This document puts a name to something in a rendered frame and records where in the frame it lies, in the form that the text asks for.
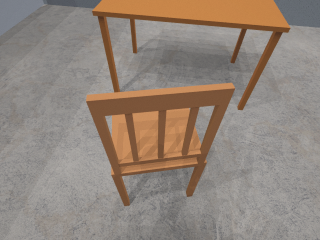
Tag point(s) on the chair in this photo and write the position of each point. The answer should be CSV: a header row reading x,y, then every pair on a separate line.
x,y
154,130

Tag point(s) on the table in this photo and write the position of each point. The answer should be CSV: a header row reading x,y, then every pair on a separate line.
x,y
263,15

